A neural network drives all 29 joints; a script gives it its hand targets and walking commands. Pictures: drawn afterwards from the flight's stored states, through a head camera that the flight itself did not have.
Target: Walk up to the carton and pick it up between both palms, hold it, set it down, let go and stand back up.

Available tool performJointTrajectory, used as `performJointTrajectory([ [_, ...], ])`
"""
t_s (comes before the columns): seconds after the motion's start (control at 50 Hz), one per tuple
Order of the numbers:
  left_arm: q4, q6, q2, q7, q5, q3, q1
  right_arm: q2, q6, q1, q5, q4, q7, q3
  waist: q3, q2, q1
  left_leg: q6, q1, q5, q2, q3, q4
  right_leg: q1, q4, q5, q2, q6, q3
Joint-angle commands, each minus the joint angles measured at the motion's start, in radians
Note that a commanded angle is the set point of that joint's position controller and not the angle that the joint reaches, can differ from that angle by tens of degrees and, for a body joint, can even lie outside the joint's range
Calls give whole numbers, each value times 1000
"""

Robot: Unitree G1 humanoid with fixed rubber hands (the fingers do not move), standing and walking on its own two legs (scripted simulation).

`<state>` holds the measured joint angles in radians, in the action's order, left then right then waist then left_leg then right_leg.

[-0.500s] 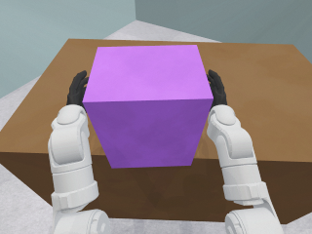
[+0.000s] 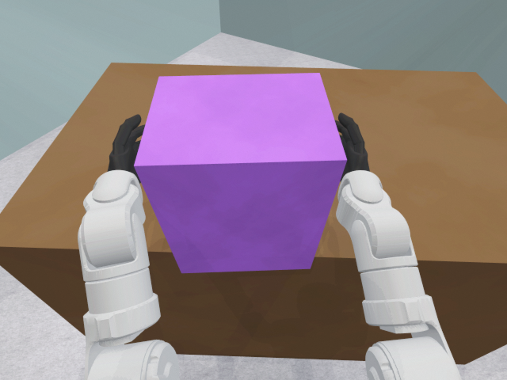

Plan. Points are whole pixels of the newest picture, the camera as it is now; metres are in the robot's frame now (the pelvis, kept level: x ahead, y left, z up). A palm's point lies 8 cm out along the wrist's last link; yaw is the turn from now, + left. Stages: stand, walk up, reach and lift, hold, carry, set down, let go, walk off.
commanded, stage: hold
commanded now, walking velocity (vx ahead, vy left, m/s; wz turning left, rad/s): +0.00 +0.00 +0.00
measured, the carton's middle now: (243, 183) +0.37 +0.00 +0.13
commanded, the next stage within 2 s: none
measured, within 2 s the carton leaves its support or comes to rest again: neither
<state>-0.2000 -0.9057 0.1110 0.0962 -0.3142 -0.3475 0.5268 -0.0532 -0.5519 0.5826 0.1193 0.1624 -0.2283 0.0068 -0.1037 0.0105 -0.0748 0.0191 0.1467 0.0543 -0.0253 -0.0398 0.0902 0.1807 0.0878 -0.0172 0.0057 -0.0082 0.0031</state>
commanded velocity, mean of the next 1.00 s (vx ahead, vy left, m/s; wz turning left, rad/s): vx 0.00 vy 0.00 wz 0.00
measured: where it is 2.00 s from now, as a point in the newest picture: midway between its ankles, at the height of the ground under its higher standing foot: outside the picture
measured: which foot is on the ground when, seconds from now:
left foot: down 0.00-1.00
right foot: down 0.00-1.00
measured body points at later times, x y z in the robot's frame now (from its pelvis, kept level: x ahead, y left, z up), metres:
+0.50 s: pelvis +0.00 +0.00 +0.00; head +0.00 -0.01 +0.45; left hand +0.36 +0.16 +0.18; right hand +0.37 -0.16 +0.17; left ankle +0.02 +0.13 -0.76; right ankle -0.01 -0.12 -0.76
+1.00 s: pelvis +0.00 +0.00 +0.00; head +0.00 -0.01 +0.45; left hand +0.36 +0.16 +0.18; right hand +0.37 -0.16 +0.17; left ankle +0.01 +0.13 -0.76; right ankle -0.01 -0.12 -0.76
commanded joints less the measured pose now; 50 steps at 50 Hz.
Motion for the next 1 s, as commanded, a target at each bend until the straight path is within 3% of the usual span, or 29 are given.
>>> performJointTrajectory([
  [0.0,-102,42,248,140,164,366,467,306,52,495,91,-204,107,-293,412,-4,3,-18,148,183,41,-8,0,61,-56,-200,-49,-76,13],
  [0.98,-102,42,248,139,164,366,467,306,52,495,91,-203,107,-294,412,-4,3,-18,147,183,40,-8,0,62,-56,-200,-49,-76,13],
])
